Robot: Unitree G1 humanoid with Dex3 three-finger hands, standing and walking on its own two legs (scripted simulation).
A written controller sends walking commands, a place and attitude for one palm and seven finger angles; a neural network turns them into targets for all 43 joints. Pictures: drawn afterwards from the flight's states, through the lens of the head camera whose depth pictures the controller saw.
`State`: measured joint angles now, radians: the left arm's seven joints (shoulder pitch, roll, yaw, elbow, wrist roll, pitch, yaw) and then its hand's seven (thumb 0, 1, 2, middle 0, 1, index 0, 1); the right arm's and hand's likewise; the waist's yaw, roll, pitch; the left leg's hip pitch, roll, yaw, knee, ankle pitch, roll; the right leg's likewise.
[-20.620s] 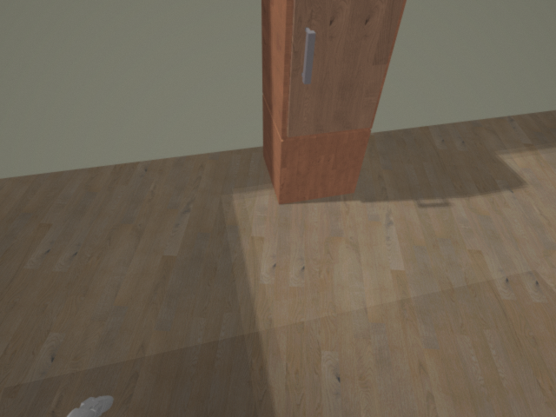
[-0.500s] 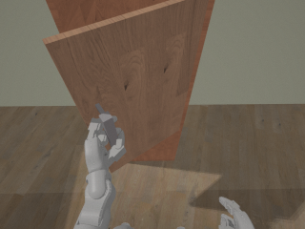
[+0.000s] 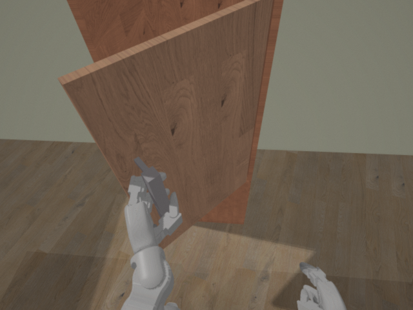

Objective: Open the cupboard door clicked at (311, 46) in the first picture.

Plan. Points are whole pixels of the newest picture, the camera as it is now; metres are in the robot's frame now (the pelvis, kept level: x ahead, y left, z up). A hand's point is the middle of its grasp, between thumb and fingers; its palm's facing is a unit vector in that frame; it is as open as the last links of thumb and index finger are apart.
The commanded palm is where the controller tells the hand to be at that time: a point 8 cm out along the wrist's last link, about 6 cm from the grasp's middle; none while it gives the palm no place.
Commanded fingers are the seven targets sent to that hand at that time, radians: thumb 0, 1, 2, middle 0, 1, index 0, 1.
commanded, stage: open thumb and fingers to let go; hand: left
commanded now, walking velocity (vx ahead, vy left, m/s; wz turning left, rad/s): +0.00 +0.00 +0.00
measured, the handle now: (154, 191) +0.33 +0.12 +0.05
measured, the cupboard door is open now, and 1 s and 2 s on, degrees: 46 46 46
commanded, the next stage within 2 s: slide the hand sideways off the handle in 0.68 s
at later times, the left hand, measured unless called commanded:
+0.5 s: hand (169, 214) +0.28 +0.08 +0.05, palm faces +0.34 -0.94 -0.02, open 13.9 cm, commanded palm +0.24 +0.13 +0.05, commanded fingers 0.00 -0.50 0.30 -0.21 -0.65 -0.21 -0.65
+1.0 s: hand (161, 234) +0.25 +0.09 +0.05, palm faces -0.19 -0.98 -0.04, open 16.3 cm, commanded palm +0.23 +0.13 +0.05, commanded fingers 0.00 -0.50 0.30 -0.15 -0.30 -0.15 -0.30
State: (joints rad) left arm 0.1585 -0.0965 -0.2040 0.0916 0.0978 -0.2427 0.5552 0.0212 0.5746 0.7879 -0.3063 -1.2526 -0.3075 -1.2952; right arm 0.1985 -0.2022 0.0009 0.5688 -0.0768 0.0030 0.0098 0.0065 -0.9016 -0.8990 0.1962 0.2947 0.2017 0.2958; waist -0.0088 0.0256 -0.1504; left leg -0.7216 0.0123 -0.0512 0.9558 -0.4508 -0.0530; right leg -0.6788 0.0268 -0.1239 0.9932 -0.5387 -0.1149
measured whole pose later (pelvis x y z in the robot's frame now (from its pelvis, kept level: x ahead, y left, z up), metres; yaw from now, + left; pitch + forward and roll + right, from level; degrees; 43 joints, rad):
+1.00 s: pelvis -0.03 +0.07 -0.01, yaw -3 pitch +10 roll -1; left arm 0.06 0.05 -0.27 0.18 -0.03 -0.33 0.13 -0.01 -0.50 0.30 -0.21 -0.36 -0.12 -0.37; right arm 0.23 -0.21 0.02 0.51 -0.01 -0.03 0.00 0.01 -0.90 -0.90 0.20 0.29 0.20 0.30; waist 0.00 0.07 -0.11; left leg -0.77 -0.02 -0.03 1.05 -0.46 0.01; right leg -0.71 0.01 -0.07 1.03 -0.50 -0.04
